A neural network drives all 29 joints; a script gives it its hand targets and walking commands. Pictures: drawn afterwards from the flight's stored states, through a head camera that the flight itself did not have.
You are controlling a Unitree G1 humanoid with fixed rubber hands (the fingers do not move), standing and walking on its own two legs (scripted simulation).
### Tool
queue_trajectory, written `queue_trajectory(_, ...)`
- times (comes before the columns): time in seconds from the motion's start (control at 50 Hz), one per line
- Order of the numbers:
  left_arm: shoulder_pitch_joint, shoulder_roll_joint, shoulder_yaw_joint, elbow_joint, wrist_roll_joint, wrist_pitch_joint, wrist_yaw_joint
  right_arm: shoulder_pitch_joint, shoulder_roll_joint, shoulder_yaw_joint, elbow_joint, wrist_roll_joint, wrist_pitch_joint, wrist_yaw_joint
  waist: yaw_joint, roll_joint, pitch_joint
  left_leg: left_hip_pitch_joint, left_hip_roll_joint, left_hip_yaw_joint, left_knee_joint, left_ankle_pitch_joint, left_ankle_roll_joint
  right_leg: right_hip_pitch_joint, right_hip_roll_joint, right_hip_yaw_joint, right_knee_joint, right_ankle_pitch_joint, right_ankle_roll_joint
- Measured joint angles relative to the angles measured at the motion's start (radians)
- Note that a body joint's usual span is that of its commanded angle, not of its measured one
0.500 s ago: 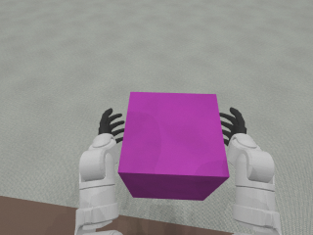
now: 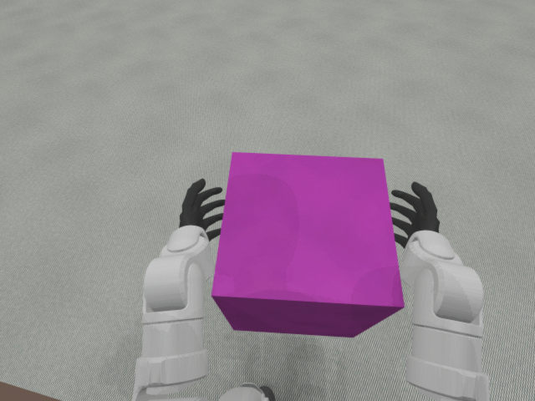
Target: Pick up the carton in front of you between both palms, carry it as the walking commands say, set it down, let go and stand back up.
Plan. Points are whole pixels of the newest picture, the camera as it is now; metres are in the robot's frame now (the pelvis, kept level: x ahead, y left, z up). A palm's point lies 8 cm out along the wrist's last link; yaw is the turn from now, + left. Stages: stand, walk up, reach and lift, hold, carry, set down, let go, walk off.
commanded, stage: carry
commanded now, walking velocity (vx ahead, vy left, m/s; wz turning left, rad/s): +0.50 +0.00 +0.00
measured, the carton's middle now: (299, 254) +0.33 +0.01 +0.03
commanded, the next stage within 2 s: none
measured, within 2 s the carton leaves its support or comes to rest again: neither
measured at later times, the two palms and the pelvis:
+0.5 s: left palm (232, 114) +0.62 +0.17 +0.09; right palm (387, 115) +0.62 -0.14 +0.10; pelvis +0.30 +0.01 -0.01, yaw +0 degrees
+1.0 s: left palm (246, 67) +0.81 +0.17 +0.09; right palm (371, 66) +0.82 -0.13 +0.09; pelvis +0.60 +0.01 -0.01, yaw +1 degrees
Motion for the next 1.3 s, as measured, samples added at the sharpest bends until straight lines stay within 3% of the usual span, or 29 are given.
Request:
queue_trajectory(0.04, -0.004, 0.008, 0.006, 0.0, 0.004, 0.019, 0.004, -0.016, 0.004, 0.002, 0.017, -0.007, 0.013, 0.0, -0.003, -0.002, -0.011, 0.081, -0.026, 0.033, -0.09, 0.028, 0.019, 0.029, -0.003, -0.001, 0.079, -0.066, 0.01)
queue_trajectory(0.06, -0.008, 0.019, 0.01, 0.004, 0.005, 0.027, 0.005, -0.026, 0.01, 0.004, 0.033, -0.013, 0.016, 0.0, -0.012, -0.008, -0.016, 0.122, -0.033, 0.041, -0.098, -0.054, 0.032, 0.012, -0.012, -0.009, 0.179, -0.096, 0.016)
queue_trajectory(0.12, -0.03, 0.058, 0.024, 0.045, -0.003, 0.037, 0.009, -0.062, 0.028, 0.009, 0.082, -0.027, 0.026, -0.004, -0.063, -0.032, 0.002, 0.114, -0.054, 0.049, 0.02, -0.206, 0.056, -0.182, -0.017, 0.039, 0.644, -0.12, 0.034)
queue_trajectory(0.18, -0.027, 0.034, 0.05, 0.064, -0.003, 0.048, 0.008, -0.039, 0.036, -0.003, 0.088, -0.016, 0.035, 0.012, -0.098, -0.02, 0.024, 0.165, -0.062, 0.038, 0.008, -0.235, 0.06, -0.37, -0.033, 0.052, 0.829, -0.059, 0.024)
queue_trajectory(0.36, -0.001, -0.009, 0.063, 0.009, 0.023, 0.016, 0.012, -0.02, 0.025, 0.001, 0.065, 0.029, -0.004, 0.046, -0.122, -0.017, 0.047, 0.376, -0.068, 0.008, -0.14, -0.306, 0.049, -0.659, -0.136, 0.05, 0.561, 0.139, 0.059)
queue_trajectory(0.46, 0.005, 0.01, 0.049, -0.035, 0.011, 0.023, 0.018, -0.026, 0.027, 0.019, 0.03, 0.026, 0.0, 0.034, -0.111, -0.02, 0.028, 0.507, -0.062, -0.011, -0.214, -0.365, 0.025, -0.644, -0.133, 0.005, 0.313, 0.271, 0.053)
queue_trajectory(0.54, 0.028, 0.016, 0.033, -0.076, 0.003, 0.049, 0.014, 0.0, 0.034, 0.033, -0.019, 0.017, 0.028, 0.028, -0.097, -0.017, 0.002, 0.608, -0.051, -0.016, -0.221, -0.449, -0.002, -0.538, -0.095, -0.068, 0.09, 0.359, 0.032)
queue_trajectory(0.58, 0.043, 0.007, 0.02, -0.086, 0.002, 0.062, 0.007, 0.032, 0.033, 0.037, -0.056, 0.013, 0.049, 0.028, -0.09, -0.009, -0.006, 0.603, -0.033, -0.006, -0.085, -0.514, -0.021, -0.444, -0.072, -0.104, 0.003, 0.377, 0.017)
queue_trajectory(0.6, 0.051, -0.003, 0.014, -0.085, 0.007, 0.064, 0.004, 0.046, 0.023, 0.039, -0.066, 0.017, 0.059, 0.03, -0.082, 0.01, -0.004, 0.551, -0.01, -0.008, 0.062, -0.496, -0.032, -0.437, -0.061, -0.117, 0.033, 0.338, 0.0)
queue_trajectory(0.66, 0.101, 0.003, -0.02, -0.108, 0.007, 0.095, -0.013, 0.106, 0.022, 0.054, -0.104, 0.03, 0.091, 0.043, -0.062, 0.002, 0.014, 0.333, -0.021, -0.053, 0.513, -0.466, -0.048, -0.391, -0.063, -0.119, 0.055, 0.243, -0.026)
queue_trajectory(0.7, 0.161, 0.016, -0.044, -0.155, -0.01, 0.117, -0.031, 0.156, 0.016, 0.094, -0.142, 0.033, 0.114, 0.051, -0.056, -0.008, 0.02, 0.222, -0.008, -0.047, 0.591, -0.416, -0.047, -0.333, -0.065, -0.112, 0.001, 0.24, -0.013)
queue_trajectory(0.84, 0.349, 0.027, -0.121, -0.363, -0.025, 0.155, -0.041, 0.315, 0.004, 0.189, -0.321, 0.031, 0.15, 0.062, -0.047, -0.02, 0.008, 0.049, 0.052, -0.014, 0.257, -0.302, -0.091, -0.153, -0.081, -0.076, -0.145, 0.202, 0.002)
queue_trajectory(0.94, 0.436, 0.02, -0.157, -0.453, -0.024, 0.193, -0.048, 0.416, 0.011, 0.214, -0.437, 0.026, 0.197, 0.06, -0.062, -0.012, -0.024, 0.075, 0.039, 0.039, 0.033, -0.147, -0.097, -0.044, -0.087, -0.07, -0.146, 0.115, 0.035)
queue_trajectory(1.0, 0.455, 0.019, -0.163, -0.475, -0.022, 0.222, -0.048, 0.433, 0.012, 0.219, -0.46, 0.024, 0.229, 0.06, -0.064, -0.005, -0.043, 0.172, 0.026, 0.09, -0.124, 0.001, -0.092, -0.004, -0.083, -0.065, -0.058, 0.014, 0.057)
queue_trajectory(1.04, 0.446, 0.02, -0.15, -0.464, -0.019, 0.241, -0.047, 0.426, 0.012, 0.224, -0.433, 0.02, 0.233, 0.06, -0.068, -0.038, -0.06, 0.209, 0.008, 0.112, -0.125, -0.084, -0.016, -0.02, -0.108, -0.056, 0.049, -0.053, 0.075)
queue_trajectory(1.08, 0.435, 0.021, -0.139, -0.443, -0.011, 0.26, -0.046, 0.408, 0.01, 0.225, -0.388, 0.02, 0.239, 0.06, -0.071, -0.069, -0.066, 0.214, -0.002, 0.128, -0.094, -0.15, 0.016, -0.059, -0.125, -0.036, 0.139, -0.079, 0.093)
queue_trajectory(1.18, 0.431, 0.021, -0.148, -0.418, 0.003, 0.271, -0.046, 0.417, 0.011, 0.213, -0.364, 0.024, 0.238, 0.063, -0.08, -0.07, -0.069, 0.25, 0.002, 0.136, -0.109, -0.176, 0.005, -0.058, -0.129, -0.036, 0.023, -0.004, 0.097)
queue_trajectory(1.3, 0.43, 0.021, -0.157, -0.432, 0.005, 0.256, -0.046, 0.416, 0.011, 0.207, -0.383, 0.031, 0.227, 0.064, -0.087, -0.056, -0.083, 0.246, 0.012, 0.145, -0.071, -0.218, 0.001, -0.046, -0.127, -0.026, 0.021, -0.04, 0.092)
